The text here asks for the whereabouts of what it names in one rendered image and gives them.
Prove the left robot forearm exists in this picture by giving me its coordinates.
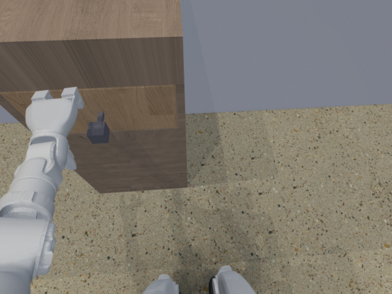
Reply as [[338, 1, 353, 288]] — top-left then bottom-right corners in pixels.
[[0, 132, 68, 222]]

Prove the drawer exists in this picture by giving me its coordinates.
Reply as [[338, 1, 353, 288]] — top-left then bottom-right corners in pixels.
[[0, 85, 178, 134]]

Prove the handle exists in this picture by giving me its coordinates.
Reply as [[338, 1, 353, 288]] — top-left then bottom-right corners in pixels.
[[86, 111, 110, 144]]

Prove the left robot upper arm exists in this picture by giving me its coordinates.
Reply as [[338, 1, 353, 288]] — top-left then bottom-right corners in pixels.
[[0, 217, 56, 294]]

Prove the right robot thigh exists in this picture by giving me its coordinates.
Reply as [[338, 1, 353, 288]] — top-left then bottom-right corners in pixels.
[[212, 271, 256, 294]]

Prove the robot left shin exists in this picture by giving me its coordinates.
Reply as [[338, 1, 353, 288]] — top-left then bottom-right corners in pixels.
[[158, 274, 172, 281]]

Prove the cabinet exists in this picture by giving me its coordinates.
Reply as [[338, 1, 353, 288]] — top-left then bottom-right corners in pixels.
[[0, 0, 187, 194]]

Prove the left robot hand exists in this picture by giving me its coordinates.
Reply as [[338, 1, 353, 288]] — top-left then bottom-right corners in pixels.
[[25, 87, 85, 170]]

